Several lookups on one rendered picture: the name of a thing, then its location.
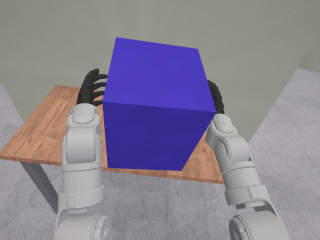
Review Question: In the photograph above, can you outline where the left robot upper arm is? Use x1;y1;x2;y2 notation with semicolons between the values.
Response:
54;213;112;240

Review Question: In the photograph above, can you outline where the robot right forearm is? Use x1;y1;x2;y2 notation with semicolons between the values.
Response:
205;113;290;240

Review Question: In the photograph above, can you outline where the table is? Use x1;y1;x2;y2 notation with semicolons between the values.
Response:
0;85;224;214

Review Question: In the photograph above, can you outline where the right robot upper arm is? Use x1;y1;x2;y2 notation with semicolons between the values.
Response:
229;210;289;240

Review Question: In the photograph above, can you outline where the carton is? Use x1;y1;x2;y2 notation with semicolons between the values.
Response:
102;37;217;171

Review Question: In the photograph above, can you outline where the robot left forearm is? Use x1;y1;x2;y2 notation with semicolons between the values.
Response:
53;103;105;240

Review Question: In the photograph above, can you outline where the robot right hand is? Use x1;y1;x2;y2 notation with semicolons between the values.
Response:
207;80;225;114

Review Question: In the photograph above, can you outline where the robot left hand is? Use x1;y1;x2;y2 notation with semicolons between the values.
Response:
76;68;108;107

